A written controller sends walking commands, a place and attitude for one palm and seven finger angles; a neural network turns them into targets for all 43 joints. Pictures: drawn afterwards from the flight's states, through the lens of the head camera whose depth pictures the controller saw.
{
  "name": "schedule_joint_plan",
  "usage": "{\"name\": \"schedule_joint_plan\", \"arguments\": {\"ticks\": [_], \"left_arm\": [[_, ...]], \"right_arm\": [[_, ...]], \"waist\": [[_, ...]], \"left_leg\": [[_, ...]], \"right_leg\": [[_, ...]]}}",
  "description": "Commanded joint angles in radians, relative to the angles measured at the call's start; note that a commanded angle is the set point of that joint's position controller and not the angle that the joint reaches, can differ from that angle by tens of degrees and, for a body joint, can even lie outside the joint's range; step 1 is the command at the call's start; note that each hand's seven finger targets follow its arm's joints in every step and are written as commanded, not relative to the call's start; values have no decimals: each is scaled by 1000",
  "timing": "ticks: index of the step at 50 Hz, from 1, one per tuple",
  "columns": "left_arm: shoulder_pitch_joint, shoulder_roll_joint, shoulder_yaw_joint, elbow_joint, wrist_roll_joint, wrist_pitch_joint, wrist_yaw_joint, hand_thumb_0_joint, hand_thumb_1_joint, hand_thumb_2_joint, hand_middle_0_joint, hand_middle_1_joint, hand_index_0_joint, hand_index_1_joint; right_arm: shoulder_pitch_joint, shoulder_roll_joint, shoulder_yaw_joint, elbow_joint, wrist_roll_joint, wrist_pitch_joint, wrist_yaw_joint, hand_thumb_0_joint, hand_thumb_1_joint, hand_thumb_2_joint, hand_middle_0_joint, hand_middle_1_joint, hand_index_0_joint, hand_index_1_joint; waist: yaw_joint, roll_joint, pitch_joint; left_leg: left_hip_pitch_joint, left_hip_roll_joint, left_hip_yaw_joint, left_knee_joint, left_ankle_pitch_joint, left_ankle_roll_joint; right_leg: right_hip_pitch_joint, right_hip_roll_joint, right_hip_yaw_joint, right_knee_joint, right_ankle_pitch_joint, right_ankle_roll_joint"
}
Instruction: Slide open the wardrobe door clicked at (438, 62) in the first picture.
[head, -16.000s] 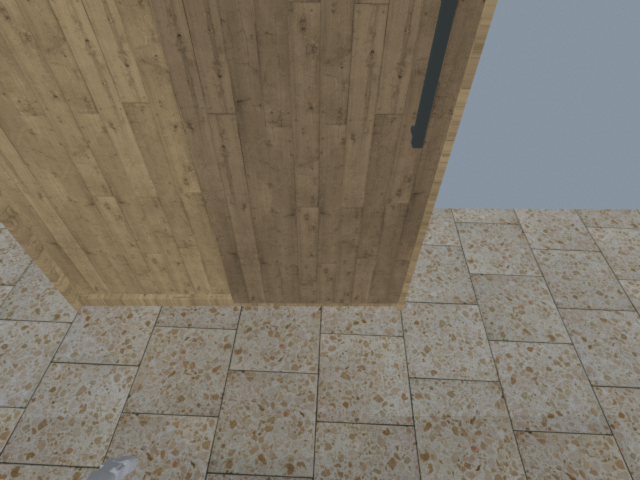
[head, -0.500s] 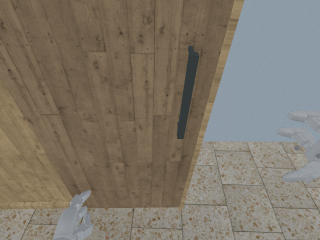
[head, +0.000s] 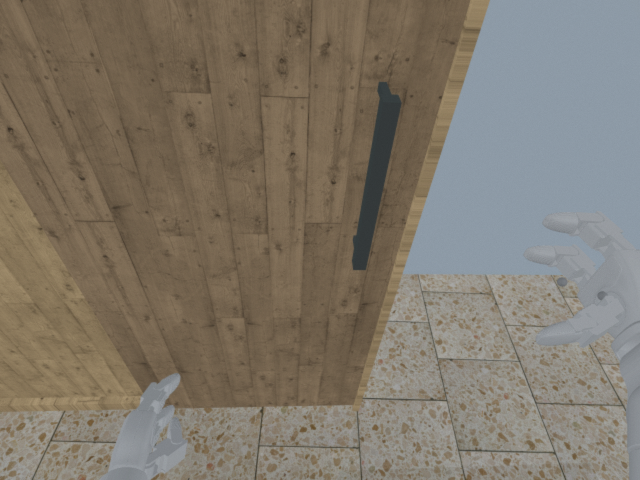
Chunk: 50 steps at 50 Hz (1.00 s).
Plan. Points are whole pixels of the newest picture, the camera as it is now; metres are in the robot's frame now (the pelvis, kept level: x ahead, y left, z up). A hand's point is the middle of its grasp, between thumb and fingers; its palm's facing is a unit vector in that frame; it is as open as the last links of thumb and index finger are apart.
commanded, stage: move the hooked fingers beside the handle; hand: right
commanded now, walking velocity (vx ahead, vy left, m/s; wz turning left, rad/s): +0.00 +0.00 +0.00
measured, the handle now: (369, 187) +0.48 -0.06 +0.14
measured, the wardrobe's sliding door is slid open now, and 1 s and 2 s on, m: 0.00 0.00 0.00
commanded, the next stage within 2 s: none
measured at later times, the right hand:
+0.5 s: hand (504, 251) +0.34 -0.21 +0.16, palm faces -0.01 +1.00 -0.02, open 14.0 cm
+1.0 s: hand (446, 220) +0.39 -0.15 +0.16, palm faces -0.03 +1.00 +0.00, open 14.0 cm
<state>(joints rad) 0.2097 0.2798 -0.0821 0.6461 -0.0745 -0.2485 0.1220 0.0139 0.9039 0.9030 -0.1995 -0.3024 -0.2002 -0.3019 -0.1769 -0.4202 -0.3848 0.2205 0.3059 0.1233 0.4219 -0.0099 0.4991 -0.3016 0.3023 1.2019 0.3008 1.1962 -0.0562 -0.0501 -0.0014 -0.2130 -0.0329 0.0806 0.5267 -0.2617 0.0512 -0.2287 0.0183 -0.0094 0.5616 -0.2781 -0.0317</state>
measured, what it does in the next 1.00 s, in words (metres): stands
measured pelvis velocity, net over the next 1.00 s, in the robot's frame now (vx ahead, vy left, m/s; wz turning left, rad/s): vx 0.02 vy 0.00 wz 0.02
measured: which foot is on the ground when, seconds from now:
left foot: down 0.00-1.00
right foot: down 0.00-1.00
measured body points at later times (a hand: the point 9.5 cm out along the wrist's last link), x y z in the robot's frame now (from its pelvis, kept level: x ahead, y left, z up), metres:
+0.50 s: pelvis +0.01 -0.01 +0.00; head -0.01 +0.00 +0.45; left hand +0.19 +0.22 -0.07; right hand +0.33 -0.26 +0.17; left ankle +0.02 +0.09 -0.73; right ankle +0.02 -0.10 -0.73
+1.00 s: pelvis +0.02 +0.00 +0.00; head +0.01 +0.02 +0.45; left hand +0.17 +0.24 -0.09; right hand +0.38 -0.20 +0.17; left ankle +0.02 +0.09 -0.73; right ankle +0.02 -0.10 -0.73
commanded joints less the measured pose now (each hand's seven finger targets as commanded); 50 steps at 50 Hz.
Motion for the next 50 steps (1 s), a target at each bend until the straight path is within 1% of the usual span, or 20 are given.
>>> {"name": "schedule_joint_plan", "arguments": {"ticks": [1, 2, 4, 5, 7, 14, 20, 23, 24, 25, 31, 35, 38, 39, 40, 41, 44, 45, 47, 50], "left_arm": [[-129, 111, 46, -154, 7, -61, 6, 0, 900, 900, -200, -300, -200, -300], [-129, 109, 48, -154, 7, -59, 5, 0, 900, 900, -200, -300, -200, -300], [-131, 109, 49, -159, 6, -58, 0, 0, 900, 900, -200, -300, -200, -300], [-127, 113, 52, -163, 7, -54, -5, 0, 900, 900, -200, -300, -200, -300], [-131, 111, 51, -165, 4, -50, -7, 0, 900, 900, -200, -300, -200, -300], [-124, 101, 54, -170, 4, -61, -4, 0, 900, 900, -200, -300, -200, -300], [-118, 105, 56, -136, 11, -42, 0, 0, 900, 900, -200, -300, -200, -300], [-131, 94, 51, -138, 8, -33, -1, 0, 900, 900, -200, -300, -200, -300], [-128, 95, 51, -133, 11, -29, -1, 0, 900, 900, -200, -300, -200, -300], [-125, 98, 51, -132, 14, -24, -3, 0, 900, 900, -200, -300, -200, -300], [-120, 89, 52, -137, 16, -6, -15, 0, 900, 900, -200, -300, -200, -300], [-115, 92, 54, -129, 17, 19, -17, 0, 900, 900, -200, -300, -200, -300], [-109, 91, 54, -127, 14, 35, -15, 0, 900, 900, -200, -300, -200, -300], [-113, 87, 55, -133, 14, 36, -16, 0, 900, 900, -200, -300, -200, -300], [-112, 87, 56, -134, 14, 37, -18, 0, 900, 900, -200, -300, -200, -300], [-114, 84, 56, -139, 15, 37, -19, 0, 900, 900, -200, -300, -200, -300], [-99, 83, 59, -130, 18, 39, -21, 0, 900, 900, -200, -300, -200, -300], [-94, 88, 60, -125, 20, 43, -22, 0, 900, 900, -200, -300, -200, -300], [-90, 86, 63, -128, 19, 48, -24, 0, 900, 900, -200, -300, -200, -300], [-84, 92, 66, -125, 18, 60, -29, 0, 900, 900, -200, -300, -200, -300]], "right_arm": [[-350, -293, -113, -211, 27, -88, -31, 0, 500, -300, 300, 1200, 300, 1200], [-334, -287, -117, -197, 28, -84, -36, 0, 500, -300, 300, 1200, 300, 1200], [-302, -264, -109, -189, 24, -71, -40, 0, 500, -300, 300, 1200, 300, 1200], [-261, -272, -121, -172, 23, -58, -43, 0, 500, -300, 300, 1200, 300, 1200], [-296, -238, -84, -180, 19, -42, -44, 0, 500, -300, 300, 1200, 300, 1200], [-398, -133, 25, -319, 7, -63, -90, 0, 500, -300, 300, 1200, 300, 1200], [-378, -134, 21, -266, -23, -49, -159, 0, 500, -300, 300, 1200, 300, 1200], [-451, -65, 90, -267, -36, -32, -183, 0, 500, -300, 300, 1200, 300, 1200], [-457, -76, 80, -256, -40, -29, -191, 0, 500, -300, 300, 1200, 300, 1200], [-435, -83, 73, -250, -43, -25, -197, 0, 500, -300, 300, 1200, 300, 1200], [-485, -20, 125, -251, -52, -29, -225, 0, 500, -300, 300, 1200, 300, 1200], [-483, -35, 110, -201, -64, -19, -248, 0, 500, -300, 300, 1200, 300, 1200], [-551, -17, 133, -173, -73, -11, -265, 0, 500, -300, 300, 1200, 300, 1200], [-581, 3, 156, -197, -76, -16, -268, 0, 500, -300, 300, 1200, 300, 1200], [-588, 4, 163, -216, -80, -26, -275, 0, 500, -300, 300, 1200, 300, 1200], [-600, 17, 176, -224, -83, -34, -279, 0, 500, -300, 300, 1200, 300, 1200], [-636, 14, 170, -212, -82, -58, -292, 0, 500, -300, 300, 1200, 300, 1200], [-610, 1, 157, -183, -80, -60, -294, 0, 500, -300, 300, 1200, 300, 1200], [-589, 3, 145, -161, -79, -64, -299, 0, 500, -300, 300, 1200, 300, 1200], [-541, -6, 128, -97, -82, -49, -303, 0, 500, -300, 300, 1200, 300, 1200]], "waist": [[14, -22, -208], [10, 0, -199], [3, -26, -202], [-8, 25, -206], [6, 11, -178], [28, -31, -210], [20, 43, -192], [32, -9, -184], [30, -14, -185], [23, 37, -198], [29, 31, -237], [26, 70, -223], [43, 66, -211], [45, 25, -222], [45, 49, -238], [45, 2, -258], [48, 16, -290], [44, 66, -288], [37, 100, -295], [26, 97, -277]], "left_leg": [[34, 56, -102, -98, 114, -24], [36, 57, -101, -98, 122, -25], [40, 57, -88, -85, 159, -21], [58, 57, -89, -80, 178, -25], [29, 58, -86, -82, 174, -25], [-18, 40, -57, -72, 147, -20], [-4, 42, -54, -85, 124, -20], [-20, 46, -55, -85, 111, -18], [-14, 46, -53, -83, 120, -16], [4, 44, -55, -84, 136, -16], [18, 46, -55, -68, 213, -16], [28, 46, -58, -74, 208, -16], [11, 46, -61, -80, 194, -18], [9, 48, -67, -80, 200, -17], [17, 47, -66, -76, 212, -16], [16, 49, -69, -72, 216, -14], [33, 47, -70, -68, 251, -15], [46, 47, -73, -70, 272, -18], [70, 48, -74, -67, 307, -21], [78, 51, -77, -67, 332, -22]], "right_leg": [[53, -23, 52, -85, 126, -6], [45, -24, 50, -86, 128, -7], [47, -22, 46, -91, 150, -4], [32, -27, 43, -86, 166, -5], [28, -26, 42, -91, 154, -4], [109, -31, 62, -104, 153, 1], [88, -37, 62, -123, 138, 4], [99, -32, 65, -132, 120, 8], [100, -32, 66, -134, 129, 11], [94, -35, 64, -130, 149, 7], [113, -32, 53, -116, 217, 14], [85, -31, 44, -116, 204, 10], [79, -26, 42, -116, 182, 6], [93, -24, 38, -114, 189, 6], [99, -28, 40, -108, 206, 5], [112, -26, 37, -107, 210, 7], [126, -23, 36, -101, 234, 7], [113, -27, 31, -95, 244, 2], [96, -22, 24, -98, 255, -1], [72, -21, 16, -99, 264, 0]]}}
